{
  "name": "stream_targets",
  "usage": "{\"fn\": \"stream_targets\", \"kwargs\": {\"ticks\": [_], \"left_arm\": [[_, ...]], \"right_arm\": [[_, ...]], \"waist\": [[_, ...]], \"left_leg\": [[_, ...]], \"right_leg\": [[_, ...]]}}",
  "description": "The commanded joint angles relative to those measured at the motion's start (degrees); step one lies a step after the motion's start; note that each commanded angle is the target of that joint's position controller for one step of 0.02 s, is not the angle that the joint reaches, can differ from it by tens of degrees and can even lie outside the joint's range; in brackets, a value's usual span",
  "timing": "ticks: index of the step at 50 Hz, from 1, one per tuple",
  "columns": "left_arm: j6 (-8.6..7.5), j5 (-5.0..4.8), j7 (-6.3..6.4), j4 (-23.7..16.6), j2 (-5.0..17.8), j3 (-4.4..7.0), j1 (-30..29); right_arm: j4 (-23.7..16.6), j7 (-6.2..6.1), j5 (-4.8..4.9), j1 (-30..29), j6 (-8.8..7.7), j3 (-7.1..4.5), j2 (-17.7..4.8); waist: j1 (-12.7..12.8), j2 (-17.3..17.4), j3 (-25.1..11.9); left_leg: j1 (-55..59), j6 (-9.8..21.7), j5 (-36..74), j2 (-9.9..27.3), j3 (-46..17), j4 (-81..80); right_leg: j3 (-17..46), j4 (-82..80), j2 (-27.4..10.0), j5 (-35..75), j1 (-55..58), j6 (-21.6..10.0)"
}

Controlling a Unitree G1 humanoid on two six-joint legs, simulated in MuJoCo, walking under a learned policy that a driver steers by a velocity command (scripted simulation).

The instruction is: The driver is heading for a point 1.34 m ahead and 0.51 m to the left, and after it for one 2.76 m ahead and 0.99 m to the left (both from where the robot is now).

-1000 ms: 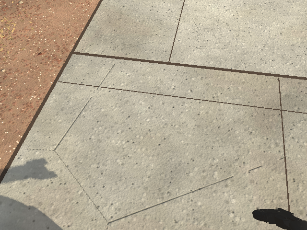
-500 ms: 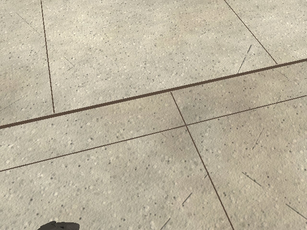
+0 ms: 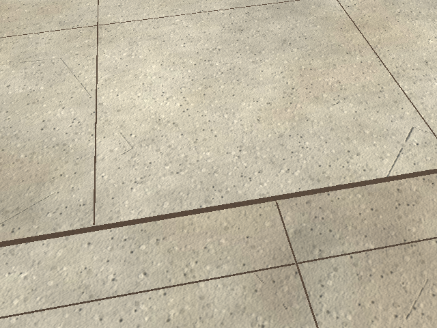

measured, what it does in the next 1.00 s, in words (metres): walks ahead, turning left: left foot, then right foot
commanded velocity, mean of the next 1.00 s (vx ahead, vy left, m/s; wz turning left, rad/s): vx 0.50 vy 0.00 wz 0.55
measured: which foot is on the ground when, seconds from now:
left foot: up 0.00-0.14, down 0.16-0.66, up 0.68-1.00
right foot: down 0.00-0.16, up 0.18-0.62, down 0.64-1.00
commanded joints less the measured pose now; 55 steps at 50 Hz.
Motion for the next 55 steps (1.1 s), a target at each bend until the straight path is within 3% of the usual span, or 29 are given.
{"fn": "stream_targets", "kwargs": {"ticks": [1,4,6,7,8,9,10,12,13,15,17,22,27,29,31,32,33,34,35,36,37,39,43,46,50,53,55], "left_arm": [[-0.5,0.08,0.95,-0.8,6.5,0.94,2.8],[0.02,0.39,1.83,0.2,8.9,1.16,2.6],[0.83,0.87,2.32,-0.2,11.1,1.72,0.6],[1.18,0.85,2.13,-0.9,11.7,1.9,-0.9],[0.92,0.31,1.64,-2.8,11.0,1.68,-3.1],[0.21,-0.33,0.3,-6.5,5.2,0.87,-1.1],[-0.55,0.7,-0.17,-7.6,8.3,0.95,-5.1],[-1.69,-0.2,-0.5,-8.7,8.0,0.67,-7.1],[-0.89,0.6,-0.45,-8.9,7.6,0.7,-7.6],[1.55,2.02,-0.81,-8.6,6.6,0.31,-5.2],[2.79,2.1,-1.11,-9.7,5.8,0.05,-6.5],[2.96,1.5,-1.55,-14.1,5.4,-0.54,-18.3],[1.94,0.8,-1.73,-17.0,6.4,-0.89,-25.2],[1.4,0.65,-1.56,-16.8,7.9,-0.51,-22.4],[0.68,0.63,-0.73,-13.7,10.4,0.62,-11.6],[-0.11,1.44,0.03,-12.2,12.9,1.52,-3.9],[-0.12,2.92,1.03,-12.5,17.7,2.65,3.7],[0.98,2.22,0.82,-12.4,20.0,3.41,0.5],[1.56,1.67,0.52,-13.4,14.2,2.57,-3.9],[1.6,1.17,0.27,-13.7,9.5,1.45,-6.5],[1.5,1.25,0.15,-13.2,7.9,0.96,-7.9],[0.63,0.9,0.21,-11.6,7.7,0.91,-6.8],[-0.92,0.08,-0.58,-9.8,8.7,1.63,-4.4],[-0.77,0.22,-0.66,-8.5,8.8,1.88,-3.0],[-0.58,0.16,-0.59,-7.4,9.8,2.34,-1.7],[0.13,0.19,-0.18,-6.1,11.2,2.82,0.6],[0.95,0.32,0.14,-5.3,12.5,3.07,1.6]], "right_arm": [[-6.3,0.53,-0.28,-8.5,-1.14,0.58,-1.3],[-6.4,0.28,-0.27,-5.9,-1.0,0.32,-2.3],[-4.2,-0.27,-0.48,3.1,-1.07,-0.69,-4.6],[-2.1,-0.66,-0.86,10.4,-1.54,-1.74,-6.5],[-0.7,-1.47,-1.44,17.7,-1.67,-3.39,-10.7],[-2.0,-1.97,-0.5,13.5,-0.86,-5.05,-16.5],[-2.1,-1.73,1.61,12.8,-0.64,-5.16,-15.8],[-1.9,-2.28,1.28,8.0,-0.66,-3.4,-9.2],[-2.0,-2.49,1.21,6.0,-1.12,-2.81,-7.5],[-2.4,-2.56,1.42,4.8,-2.23,-2.41,-7.4],[-2.0,-2.3,1.53,6.2,-3.14,-2.86,-9.3],[-1.8,-2.28,1.64,10.8,-2.87,-3.29,-10.2],[-2.3,-2.82,0.73,14.1,-2.43,-3.67,-11.3],[-3.5,-3.23,0.45,11.7,-2.53,-3.88,-12.2],[-4.6,-2.93,0.51,8.0,-2.99,-4.0,-13.1],[-4.9,-2.36,1.12,7.7,-3.5,-3.46,-11.3],[-7.1,-2.26,2.57,9.9,-3.93,-1.97,-5.7],[-8.9,-2.2,2.01,13.9,-3.61,-1.81,-6.3],[-6.4,-2.64,0.43,13.2,-2.49,-2.15,-9.3],[-6.3,-2.0,-0.04,9.2,-2.18,-2.08,-9.1],[-6.6,-1.47,0.08,7.8,-1.91,-1.92,-7.9],[-6.7,-0.46,-0.8,7.4,-0.62,-1.77,-7.1],[-9.4,0.62,-0.65,2.5,0.34,-1.38,-6.0],[-11.4,1.08,-0.56,-2.9,0.34,-0.93,-5.1],[-13.8,2.11,-0.43,-10.1,-0.11,0.08,-3.5],[-15.3,2.37,-0.78,-13.4,-0.1,0.13,-3.8],[-15.6,1.97,-1.19,-13.1,-0.06,-0.19,-4.5]], "waist": [[1.8,-5.5,4.8],[-0.4,-7.8,1.3],[-4.9,-9.3,-3.6],[-8.6,-8.2,-7.4],[-12.8,-2.6,-11.7],[-6.4,13.3,-14.5],[-8.4,1.6,-15.1],[-3.7,-6.0,-2.0],[-1.7,-6.7,0.2],[0.3,-4.3,-0.3],[0.5,-2.7,-0.6],[-4.0,0.8,0.1],[-7.1,1.7,-0.6],[-4.8,2.4,-1.1],[0.8,1.4,-5.0],[4.6,-2.6,-10.1],[6.0,-11.2,-19.0],[1.3,-22.1,-20.9],[0.0,-11.1,-12.4],[0.4,-4.8,-6.0],[-0.6,-5.0,-2.7],[-1.5,-8.7,-1.0],[-1.7,-8.1,-1.1],[-0.9,-7.8,0.5],[0.7,-7.9,2.0],[1.7,-7.7,2.9],[1.2,-8.2,2.0]], "left_leg": [[-1.0,1.6,0.3,-1.4,5.0,-6.7],[6.3,5.1,-7.0,-6.2,9.1,-9.6],[15.9,8.2,-12.9,-9.0,8.9,-10.6],[25.6,10.2,-13.1,-9.6,6.6,-14.8],[38.0,14.2,-15.8,-1.7,-4.7,-19.7],[54.7,23.7,-9.3,14.3,-37.5,-24.1],[54.2,25.8,-8.6,15.1,-40.8,-28.0],[38.6,20.2,-3.7,12.2,-28.5,-31.5],[33.4,17.8,0.4,8.9,-24.1,-32.0],[28.1,16.5,6.5,5.1,-18.4,-33.2],[26.3,16.0,10.9,2.9,-15.8,-33.7],[29.2,12.0,10.2,-0.1,-15.1,-32.7],[36.5,10.9,14.3,1.9,-19.3,-27.8],[35.8,9.2,14.9,3.0,-21.5,-25.2],[32.2,6.7,20.6,0.8,-21.2,-15.8],[27.2,5.2,15.8,-3.1,-18.0,-3.7],[16.4,3.5,-6.9,-8.2,-11.4,13.6],[3.8,3.0,-32.3,-12.4,-7.2,22.9],[0.1,3.2,-27.8,-6.8,-7.9,27.8],[0.6,2.8,-23.0,-4.9,-7.1,26.3],[2.1,2.3,-20.6,-3.2,-6.5,23.3],[4.1,1.3,-18.7,-1.6,-5.4,21.4],[-0.1,0.2,-13.1,-0.6,-4.7,19.7],[-3.2,-0.6,-7.6,0.0,-3.4,13.3],[1.2,0.4,-1.5,0.1,0.6,-0.6],[3.4,2.4,-5.6,-0.9,3.8,-6.8],[6.7,4.4,-11.3,-3.4,6.0,-9.5]], "right_leg": [[1.1,0.0,-17.1,41.6,-0.1,0.2],[-1.4,9.4,-18.2,65.7,4.2,1.4],[-2.1,23.2,-19.4,73.4,3.4,1.4],[-2.3,35.0,-18.9,65.8,-1.3,1.0],[-3.5,53.5,-15.5,44.8,-12.5,1.4],[0.8,75.9,-0.8,-12.2,-40.0,4.8],[13.3,78.8,-3.4,-10.1,-47.2,4.0],[13.2,68.2,-9.0,-3.1,-46.3,4.1],[13.2,63.6,-10.4,-3.0,-43.4,4.9],[12.2,58.7,-11.0,-2.6,-38.4,6.6],[10.5,53.6,-11.0,-0.5,-38.2,7.9],[9.1,37.1,-10.1,11.3,-41.1,9.4],[9.8,27.2,-7.3,12.9,-40.6,8.1],[11.1,22.7,-6.4,10.2,-34.2,6.7],[10.2,18.2,-4.0,7.2,-18.8,4.7],[14.4,15.8,-8.9,5.8,-6.7,2.6],[32.4,12.9,-25.0,-6.6,7.6,-1.0],[56.3,5.6,-32.4,-9.9,9.6,-6.5],[51.1,6.2,-30.8,-16.0,2.5,-6.7],[41.3,5.5,-27.3,-13.3,-4.6,-5.6],[33.1,3.7,-24.2,-6.1,-9.5,-3.8],[23.3,2.1,-20.6,4.8,-13.4,-2.4],[15.2,-0.3,-21.2,15.2,-11.8,-3.9],[9.4,-1.1,-20.3,18.4,-10.4,-3.6],[3.0,-0.7,-19.5,19.7,-9.9,-2.0],[0.7,1.3,-21.0,24.0,-5.7,-1.1],[-1.5,7.0,-21.5,37.6,-2.3,-0.2]]}}
Keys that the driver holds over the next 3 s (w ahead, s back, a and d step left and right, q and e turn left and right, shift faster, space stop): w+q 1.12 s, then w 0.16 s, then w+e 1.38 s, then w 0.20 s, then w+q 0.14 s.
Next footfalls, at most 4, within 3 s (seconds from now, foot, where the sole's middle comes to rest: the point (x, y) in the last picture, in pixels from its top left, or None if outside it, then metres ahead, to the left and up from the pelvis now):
0.16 left None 0.23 0.08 -0.78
0.64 right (249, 301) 0.57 -0.02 -0.78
1.16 left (143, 271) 0.66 0.32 -0.78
1.72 right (134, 188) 1.00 0.41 -0.78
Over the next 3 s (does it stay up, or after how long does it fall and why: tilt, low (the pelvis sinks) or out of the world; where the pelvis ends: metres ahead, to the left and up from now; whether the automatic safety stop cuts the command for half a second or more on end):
stays up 1.46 0.55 0.01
